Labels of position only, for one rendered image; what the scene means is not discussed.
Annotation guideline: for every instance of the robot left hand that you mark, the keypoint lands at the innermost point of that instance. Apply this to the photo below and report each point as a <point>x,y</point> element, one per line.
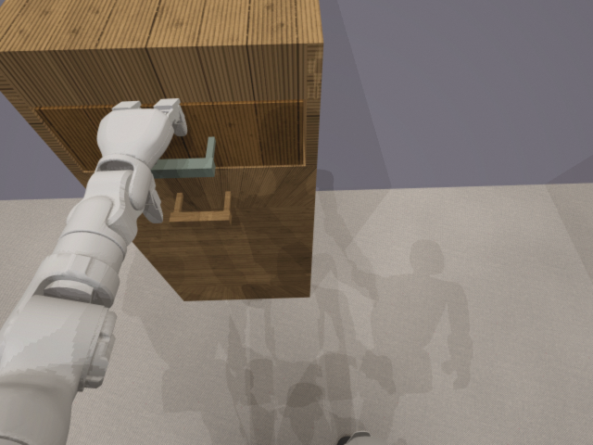
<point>144,134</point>

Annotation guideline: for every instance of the cabinet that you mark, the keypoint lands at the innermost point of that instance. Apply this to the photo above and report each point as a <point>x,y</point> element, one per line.
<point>103,52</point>

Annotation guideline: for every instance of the robot right shin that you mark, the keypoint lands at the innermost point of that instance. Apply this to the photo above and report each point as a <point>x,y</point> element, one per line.
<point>359,434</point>

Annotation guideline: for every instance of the robot left forearm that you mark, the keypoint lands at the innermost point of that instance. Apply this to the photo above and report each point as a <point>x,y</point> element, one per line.
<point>85,263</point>

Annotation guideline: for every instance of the drawer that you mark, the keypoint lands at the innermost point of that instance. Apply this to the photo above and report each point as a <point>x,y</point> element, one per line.
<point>247,133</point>

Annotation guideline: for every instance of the robot left upper arm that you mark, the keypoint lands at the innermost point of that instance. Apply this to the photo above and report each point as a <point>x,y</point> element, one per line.
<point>57,347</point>

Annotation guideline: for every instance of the handle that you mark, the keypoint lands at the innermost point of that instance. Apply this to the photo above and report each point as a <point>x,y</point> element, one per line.
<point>187,168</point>
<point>200,218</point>

